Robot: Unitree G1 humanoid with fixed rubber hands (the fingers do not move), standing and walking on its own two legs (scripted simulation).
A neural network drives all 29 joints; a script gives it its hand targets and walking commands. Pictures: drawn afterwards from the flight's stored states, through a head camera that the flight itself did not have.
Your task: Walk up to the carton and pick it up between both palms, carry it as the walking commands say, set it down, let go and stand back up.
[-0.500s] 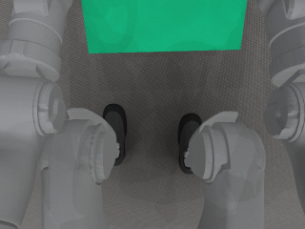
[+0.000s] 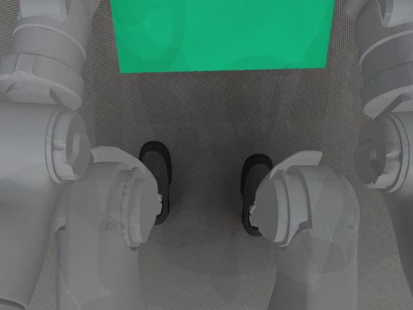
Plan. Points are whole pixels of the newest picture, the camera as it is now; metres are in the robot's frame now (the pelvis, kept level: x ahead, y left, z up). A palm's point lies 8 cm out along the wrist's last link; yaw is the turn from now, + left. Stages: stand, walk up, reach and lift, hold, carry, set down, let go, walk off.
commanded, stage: reach and lift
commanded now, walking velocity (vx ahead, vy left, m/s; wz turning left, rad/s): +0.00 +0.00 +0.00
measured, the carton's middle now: out of the picture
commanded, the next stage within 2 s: none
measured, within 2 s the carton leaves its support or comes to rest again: leaves its support in 0.46 s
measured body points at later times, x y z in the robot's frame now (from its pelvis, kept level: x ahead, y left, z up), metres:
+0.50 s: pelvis +0.00 +0.00 +0.00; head +0.39 +0.00 +0.21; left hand +0.58 +0.18 -0.19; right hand +0.58 -0.17 -0.19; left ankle +0.11 +0.13 -0.33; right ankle +0.09 -0.11 -0.33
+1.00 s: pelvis -0.01 +0.00 +0.01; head +0.36 +0.00 +0.24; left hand +0.57 +0.18 -0.14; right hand +0.58 -0.17 -0.14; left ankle +0.11 +0.13 -0.33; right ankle +0.09 -0.11 -0.33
